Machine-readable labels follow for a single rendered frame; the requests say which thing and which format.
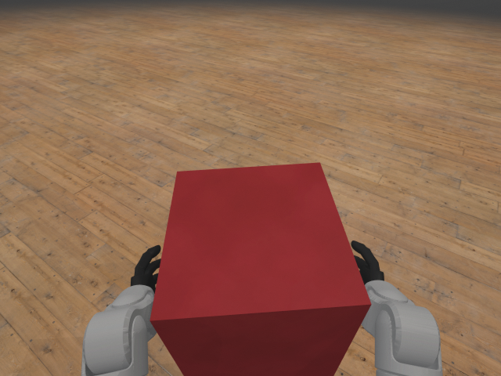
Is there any robot right hand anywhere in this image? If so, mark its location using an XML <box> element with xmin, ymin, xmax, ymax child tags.
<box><xmin>351</xmin><ymin>240</ymin><xmax>384</xmax><ymax>285</ymax></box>

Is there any robot left hand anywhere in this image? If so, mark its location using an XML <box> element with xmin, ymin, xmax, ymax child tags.
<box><xmin>131</xmin><ymin>245</ymin><xmax>161</xmax><ymax>294</ymax></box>

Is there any left robot forearm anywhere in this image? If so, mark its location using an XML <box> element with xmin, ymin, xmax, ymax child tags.
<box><xmin>81</xmin><ymin>285</ymin><xmax>157</xmax><ymax>376</ymax></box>

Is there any right robot forearm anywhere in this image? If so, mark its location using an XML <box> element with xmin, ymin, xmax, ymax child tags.
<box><xmin>361</xmin><ymin>280</ymin><xmax>443</xmax><ymax>376</ymax></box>

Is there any carton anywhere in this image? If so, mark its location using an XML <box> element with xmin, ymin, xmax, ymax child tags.
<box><xmin>150</xmin><ymin>162</ymin><xmax>372</xmax><ymax>376</ymax></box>

